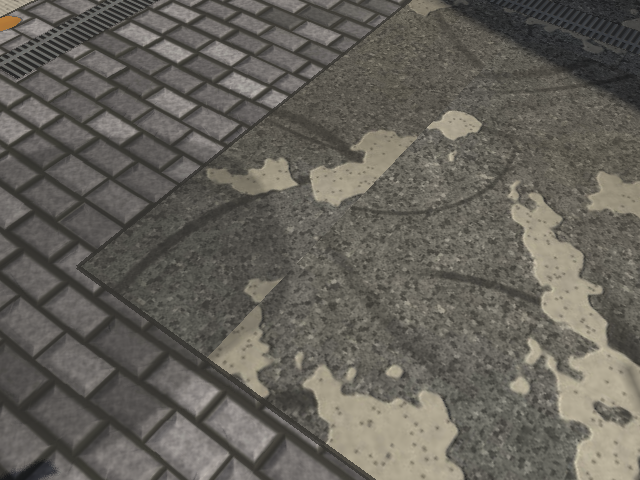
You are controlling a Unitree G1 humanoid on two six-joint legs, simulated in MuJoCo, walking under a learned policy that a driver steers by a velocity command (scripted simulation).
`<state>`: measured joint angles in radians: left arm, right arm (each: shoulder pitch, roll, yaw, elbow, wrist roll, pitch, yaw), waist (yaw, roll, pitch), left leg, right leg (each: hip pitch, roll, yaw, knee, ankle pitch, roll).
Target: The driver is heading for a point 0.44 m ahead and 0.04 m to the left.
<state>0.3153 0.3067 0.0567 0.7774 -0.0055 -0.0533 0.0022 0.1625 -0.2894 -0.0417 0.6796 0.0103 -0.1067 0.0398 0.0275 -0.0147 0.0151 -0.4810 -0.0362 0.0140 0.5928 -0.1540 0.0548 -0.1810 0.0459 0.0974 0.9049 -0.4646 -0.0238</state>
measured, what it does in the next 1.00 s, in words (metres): walks ahead, turning left: right foot, then left foot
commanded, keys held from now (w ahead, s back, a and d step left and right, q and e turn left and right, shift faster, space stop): w+q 0.30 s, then w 0.08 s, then no key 0.62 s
